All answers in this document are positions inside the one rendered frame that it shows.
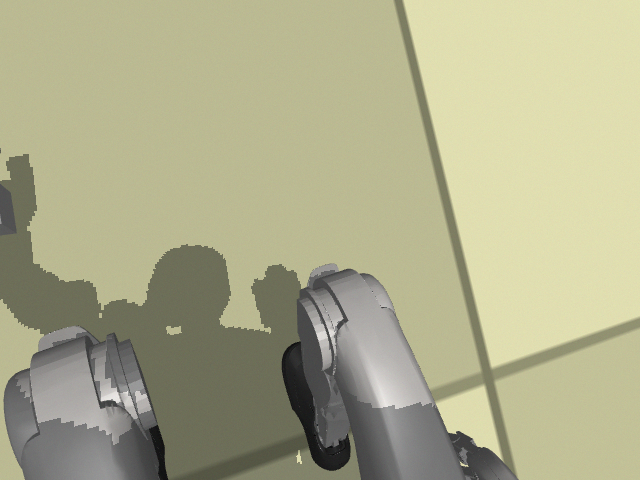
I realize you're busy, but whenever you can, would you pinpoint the right robot foot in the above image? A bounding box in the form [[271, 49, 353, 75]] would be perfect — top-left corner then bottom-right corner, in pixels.
[[282, 341, 351, 471]]

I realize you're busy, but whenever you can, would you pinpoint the cube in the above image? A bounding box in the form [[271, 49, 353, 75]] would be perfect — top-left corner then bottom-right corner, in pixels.
[[0, 184, 17, 235]]

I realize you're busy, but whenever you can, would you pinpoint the right robot hand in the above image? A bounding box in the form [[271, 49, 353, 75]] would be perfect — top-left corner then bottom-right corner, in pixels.
[[448, 431, 518, 480]]

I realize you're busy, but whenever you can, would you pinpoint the left robot foot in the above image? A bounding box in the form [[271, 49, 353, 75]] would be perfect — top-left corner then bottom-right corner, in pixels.
[[149, 425, 168, 480]]

